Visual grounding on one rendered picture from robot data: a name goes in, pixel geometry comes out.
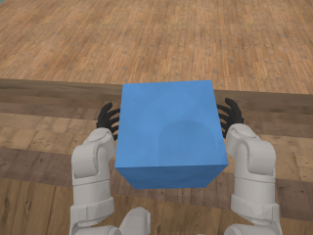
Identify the left robot hand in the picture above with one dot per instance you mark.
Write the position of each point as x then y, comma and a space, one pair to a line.
104, 120

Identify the left robot forearm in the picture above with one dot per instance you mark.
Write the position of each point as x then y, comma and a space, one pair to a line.
90, 169

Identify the right robot forearm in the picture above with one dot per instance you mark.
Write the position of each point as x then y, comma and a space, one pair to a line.
255, 175

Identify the robot left upper arm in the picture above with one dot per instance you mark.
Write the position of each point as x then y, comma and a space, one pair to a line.
100, 230

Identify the carton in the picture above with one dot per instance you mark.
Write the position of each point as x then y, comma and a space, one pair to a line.
169, 135

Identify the right robot hand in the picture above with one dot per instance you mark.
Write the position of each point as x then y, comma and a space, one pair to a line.
234, 115

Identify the robot right upper arm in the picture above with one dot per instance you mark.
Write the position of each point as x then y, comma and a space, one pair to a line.
245, 229

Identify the robot left thigh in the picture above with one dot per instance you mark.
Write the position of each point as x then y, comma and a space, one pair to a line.
136, 222

